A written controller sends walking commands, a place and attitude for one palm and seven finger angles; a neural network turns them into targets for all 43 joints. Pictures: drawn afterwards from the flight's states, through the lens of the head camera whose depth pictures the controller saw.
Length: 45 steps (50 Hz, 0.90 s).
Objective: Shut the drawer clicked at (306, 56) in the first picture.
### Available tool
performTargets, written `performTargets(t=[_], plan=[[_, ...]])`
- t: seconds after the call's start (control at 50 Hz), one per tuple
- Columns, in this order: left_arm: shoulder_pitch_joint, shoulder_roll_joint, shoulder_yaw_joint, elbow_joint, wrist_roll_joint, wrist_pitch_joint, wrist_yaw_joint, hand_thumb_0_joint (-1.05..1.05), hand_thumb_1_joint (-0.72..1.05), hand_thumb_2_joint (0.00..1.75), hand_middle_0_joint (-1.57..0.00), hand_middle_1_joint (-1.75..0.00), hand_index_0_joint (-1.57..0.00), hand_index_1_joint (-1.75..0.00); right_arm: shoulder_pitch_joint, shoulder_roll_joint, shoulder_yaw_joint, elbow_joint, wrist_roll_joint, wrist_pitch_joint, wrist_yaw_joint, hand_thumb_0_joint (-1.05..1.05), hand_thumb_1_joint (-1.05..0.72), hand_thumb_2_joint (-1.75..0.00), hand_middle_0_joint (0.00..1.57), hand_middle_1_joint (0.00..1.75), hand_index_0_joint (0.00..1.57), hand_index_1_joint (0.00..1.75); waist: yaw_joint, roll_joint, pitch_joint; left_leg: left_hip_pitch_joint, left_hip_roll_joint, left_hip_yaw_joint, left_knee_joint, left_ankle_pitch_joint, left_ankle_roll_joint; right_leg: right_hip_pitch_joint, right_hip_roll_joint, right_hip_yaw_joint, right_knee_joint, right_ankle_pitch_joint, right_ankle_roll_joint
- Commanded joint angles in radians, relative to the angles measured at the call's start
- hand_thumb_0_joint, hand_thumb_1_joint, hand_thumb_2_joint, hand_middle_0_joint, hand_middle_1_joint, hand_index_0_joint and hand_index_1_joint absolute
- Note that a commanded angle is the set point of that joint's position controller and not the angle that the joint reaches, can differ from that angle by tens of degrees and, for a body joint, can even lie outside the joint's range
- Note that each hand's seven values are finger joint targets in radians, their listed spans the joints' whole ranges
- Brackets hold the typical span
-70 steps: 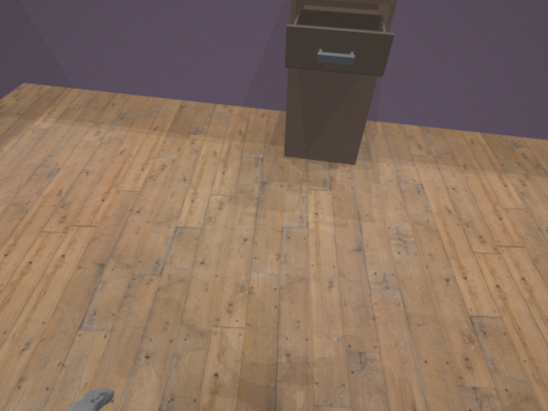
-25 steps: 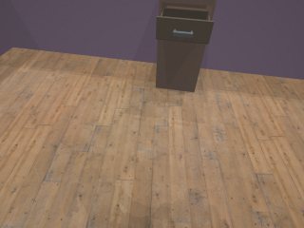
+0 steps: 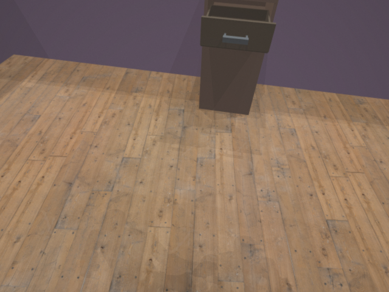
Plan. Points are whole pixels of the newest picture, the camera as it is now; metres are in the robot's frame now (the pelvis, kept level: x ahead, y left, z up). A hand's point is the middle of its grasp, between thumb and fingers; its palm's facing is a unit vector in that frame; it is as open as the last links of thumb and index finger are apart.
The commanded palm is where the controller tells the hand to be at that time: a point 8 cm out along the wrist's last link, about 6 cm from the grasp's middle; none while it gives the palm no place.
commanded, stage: look at it before walking up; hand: left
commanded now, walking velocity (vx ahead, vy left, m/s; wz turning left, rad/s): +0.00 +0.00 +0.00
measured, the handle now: (235, 38) +1.24 -0.14 -0.03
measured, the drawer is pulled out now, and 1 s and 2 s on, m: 0.29 0.29 0.29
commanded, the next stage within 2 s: walk to a spot facing it in 0.04 s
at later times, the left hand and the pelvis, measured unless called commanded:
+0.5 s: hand out of the picture +0.09 +0.17 -0.18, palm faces -0.15 -0.96 -0.23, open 7.4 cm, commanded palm none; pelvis +0.06 -0.03 -0.02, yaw -11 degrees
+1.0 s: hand (154, 262) +0.23 +0.12 -0.19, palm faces -0.21 -0.96 -0.17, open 7.4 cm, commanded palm none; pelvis +0.26 -0.06 -0.02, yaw -19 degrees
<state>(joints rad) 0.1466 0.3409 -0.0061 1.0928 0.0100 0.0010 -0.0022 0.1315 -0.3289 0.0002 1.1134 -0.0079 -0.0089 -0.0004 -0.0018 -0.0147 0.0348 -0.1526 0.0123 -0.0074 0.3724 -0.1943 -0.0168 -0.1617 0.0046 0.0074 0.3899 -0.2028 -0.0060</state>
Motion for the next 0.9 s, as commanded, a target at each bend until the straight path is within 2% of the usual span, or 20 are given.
performTargets(t=[0.0,0.12,0.16,0.22,0.26,0.3,0.32,0.38,0.42,0.44,0.46,0.48,0.5,0.52,0.58,0.62,0.68,0.74,0.8,0.88], plan=[[-0.033,0.200,0.040,-0.063,0.000,-0.030,0.012,0.00,0.90,0.90,-0.20,-0.30,-0.20,-0.30,-0.041,-0.207,-0.037,-0.059,0.000,-0.029,-0.014,0.00,-0.90,-0.90,0.20,0.30,0.20,0.30,0.003,0.019,-0.086,0.030,0.110,-0.092,-0.053,0.118,0.041,0.012,-0.121,0.112,-0.073,0.105,-0.028],[-0.035,0.199,0.039,-0.058,0.001,-0.029,0.013,0.00,0.90,0.90,-0.20,-0.30,-0.20,-0.30,-0.050,-0.208,-0.036,-0.057,0.000,-0.031,-0.015,0.00,-0.90,-0.90,0.20,0.30,0.20,0.30,0.005,0.024,-0.080,0.035,0.113,-0.092,-0.060,0.150,0.041,0.024,-0.120,0.104,-0.065,0.142,-0.025],[0.031,0.088,0.018,-0.034,0.000,-0.008,0.015,0.00,0.90,0.90,-0.20,-0.30,-0.20,-0.30,0.010,-0.095,-0.013,-0.035,-0.008,-0.015,-0.012,0.00,-0.90,-0.90,0.20,0.30,0.20,0.30,0.004,0.020,-0.074,0.045,0.110,-0.052,-0.031,0.030,0.022,-0.007,-0.107,0.113,-0.056,0.022,-0.016],[0.057,0.087,0.031,-0.056,0.010,0.013,-0.002,0.00,0.90,0.90,-0.20,-0.30,-0.20,-0.30,0.053,-0.106,-0.029,-0.047,-0.015,-0.001,-0.010,0.00,-0.90,-0.90,0.20,0.30,0.20,0.30,0.000,0.025,0.022,-0.008,0.119,-0.056,-0.048,-0.300,0.037,-0.134,-0.065,0.142,-0.037,-0.278,-0.032],[0.071,0.083,0.043,-0.088,0.013,0.016,-0.014,0.00,0.90,0.90,-0.20,-0.30,-0.20,-0.30,0.073,-0.140,-0.048,-0.071,-0.017,0.001,-0.010,0.00,-0.90,-0.90,0.20,0.30,0.20,0.30,-0.003,0.070,0.080,-0.018,0.165,-0.107,-0.087,-0.439,0.067,-0.236,-0.021,0.120,0.047,-0.336,-0.034],[0.073,0.045,0.051,-0.121,0.012,0.012,-0.024,0.00,0.90,0.90,-0.20,-0.30,-0.20,-0.30,0.110,-0.181,-0.072,-0.085,-0.013,-0.008,-0.013,0.00,-0.90,-0.90,0.20,0.30,0.20,0.30,-0.018,0.179,0.101,0.015,0.299,-0.230,-0.180,-0.518,0.141,-0.333,0.032,0.001,0.293,-0.250,-0.017],[0.039,0.028,0.055,-0.147,0.013,0.008,-0.027,0.00,0.90,0.90,-0.20,-0.30,-0.20,-0.30,0.130,-0.181,-0.081,-0.090,-0.012,-0.018,-0.015,0.00,-0.90,-0.90,0.20,0.30,0.20,0.30,-0.032,0.199,0.101,0.055,0.358,-0.254,-0.213,-0.440,0.183,-0.396,0.001,-0.016,0.413,-0.273,-0.010],[0.013,0.005,0.067,-0.183,0.014,-0.004,-0.040,0.00,0.90,0.90,-0.20,-0.30,-0.20,-0.30,0.138,-0.141,-0.086,-0.099,-0.016,-0.037,-0.017,0.00,-0.90,-0.90,0.20,0.30,0.20,0.30,-0.025,0.145,0.084,0.100,0.374,-0.143,-0.161,-0.203,0.184,-0.427,-0.077,-0.010,0.435,-0.277,-0.002],[0.084,-0.031,0.070,-0.170,0.012,-0.012,-0.044,0.00,0.90,0.90,-0.20,-0.30,-0.20,-0.30,0.104,-0.119,-0.084,-0.111,-0.019,-0.040,-0.018,0.00,-0.90,-0.90,0.20,0.30,0.20,0.30,0.011,0.144,0.046,0.038,0.335,-0.021,-0.067,-0.066,0.141,-0.259,-0.078,-0.053,0.304,-0.238,-0.004],[0.184,-0.040,0.075,-0.140,0.012,-0.016,-0.045,0.00,0.90,0.90,-0.20,-0.30,-0.20,-0.30,0.074,-0.116,-0.083,-0.115,-0.019,-0.039,-0.017,0.00,-0.90,-0.90,0.20,0.30,0.20,0.30,0.062,0.126,0.011,-0.029,0.294,0.055,0.049,-0.080,0.106,-0.109,-0.053,-0.086,0.210,-0.142,-0.008],[0.328,-0.008,0.084,-0.091,0.017,-0.023,-0.040,0.00,0.90,0.90,-0.20,-0.30,-0.20,-0.30,0.061,-0.089,-0.080,-0.121,-0.016,-0.037,-0.012,0.00,-0.90,-0.90,0.20,0.30,0.20,0.30,0.123,0.006,-0.045,-0.134,0.222,0.130,0.270,-0.118,0.064,0.087,-0.020,-0.086,0.104,-0.066,-0.017],[0.450,0.117,0.109,-0.058,0.025,-0.041,-0.020,0.00,0.90,0.90,-0.20,-0.30,-0.20,-0.30,0.052,-0.011,-0.061,-0.159,-0.003,-0.035,-0.002,0.00,-0.90,-0.90,0.20,0.30,0.20,0.30,0.165,-0.352,-0.062,-0.419,0.092,0.214,0.613,-0.323,0.002,0.237,-0.245,0.306,-0.084,-0.228,-0.095],[0.494,0.149,0.112,-0.054,0.008,-0.046,-0.003,0.00,0.90,0.90,-0.20,-0.30,-0.20,-0.30,-0.015,0.007,-0.051,-0.212,-0.008,-0.045,0.004,0.00,-0.90,-0.90,0.20,0.30,0.20,0.30,0.164,-0.376,-0.033,-0.571,0.033,0.124,0.798,-0.404,-0.001,0.231,-0.379,0.638,-0.215,-0.184,-0.176],[0.454,0.129,0.114,-0.067,0.003,-0.050,0.009,0.00,0.90,0.90,-0.20,-0.30,-0.20,-0.30,-0.022,-0.015,-0.062,-0.206,-0.008,-0.049,0.004,0.00,-0.90,-0.90,0.20,0.30,0.20,0.30,0.136,-0.232,-0.009,-0.597,0.085,0.036,0.843,-0.305,0.013,0.227,-0.379,0.589,-0.202,-0.189,-0.213],[0.319,0.028,0.087,-0.096,0.009,-0.063,0.010,0.00,0.90,0.90,-0.20,-0.30,-0.20,-0.30,-0.007,0.017,-0.067,-0.166,-0.017,-0.048,0.008,0.00,-0.90,-0.90,0.20,0.30,0.20,0.30,0.058,-0.014,0.041,-0.537,0.131,0.020,0.839,-0.124,-0.003,0.070,-0.302,0.418,-0.178,-0.058,-0.205],[0.328,-0.004,0.078,-0.088,0.012,-0.076,0.012,0.00,0.90,0.90,-0.20,-0.30,-0.20,-0.30,0.032,0.046,-0.064,-0.148,-0.020,-0.037,0.009,0.00,-0.90,-0.90,0.20,0.30,0.20,0.30,0.029,0.000,0.029,-0.522,0.127,0.035,0.812,-0.072,-0.020,0.057,-0.262,0.322,-0.166,0.124,-0.189],[0.339,-0.014,0.076,-0.069,0.013,-0.086,0.014,0.00,0.90,0.90,-0.20,-0.30,-0.20,-0.30,0.043,0.067,-0.068,-0.156,-0.017,-0.026,0.016,0.00,-0.90,-0.90,0.20,0.30,0.20,0.30,0.013,-0.032,0.021,-0.545,0.126,0.048,0.755,-0.012,-0.037,0.076,-0.227,0.243,-0.171,0.191,-0.186],[0.358,-0.031,0.071,-0.051,0.012,-0.091,0.019,0.00,0.90,0.90,-0.20,-0.30,-0.20,-0.30,-0.006,0.075,-0.066,-0.186,-0.016,-0.028,0.021,0.00,-0.90,-0.90,0.20,0.30,0.20,0.30,0.020,-0.058,0.033,-0.584,0.124,0.054,0.686,0.039,-0.041,0.110,-0.212,0.209,-0.174,0.237,-0.184],[0.387,-0.046,0.070,-0.033,0.013,-0.091,0.026,0.00,0.90,0.90,-0.20,-0.30,-0.20,-0.30,-0.084,0.088,-0.062,-0.219,-0.014,-0.035,0.028,0.00,-0.90,-0.90,0.20,0.30,0.20,0.30,0.048,-0.086,0.054,-0.589,0.116,0.075,0.568,0.050,-0.035,0.155,-0.201,0.196,-0.163,0.324,-0.179],[0.394,-0.041,0.068,-0.016,0.017,-0.083,0.033,0.00,0.90,0.90,-0.20,-0.30,-0.20,-0.30,-0.145,0.108,-0.053,-0.241,-0.008,-0.047,0.032,0.00,-0.90,-0.90,0.20,0.30,0.20,0.30,0.066,-0.106,0.070,-0.469,0.075,0.117,0.365,0.026,-0.010,0.177,-0.194,0.175,-0.131,0.465,-0.155]])
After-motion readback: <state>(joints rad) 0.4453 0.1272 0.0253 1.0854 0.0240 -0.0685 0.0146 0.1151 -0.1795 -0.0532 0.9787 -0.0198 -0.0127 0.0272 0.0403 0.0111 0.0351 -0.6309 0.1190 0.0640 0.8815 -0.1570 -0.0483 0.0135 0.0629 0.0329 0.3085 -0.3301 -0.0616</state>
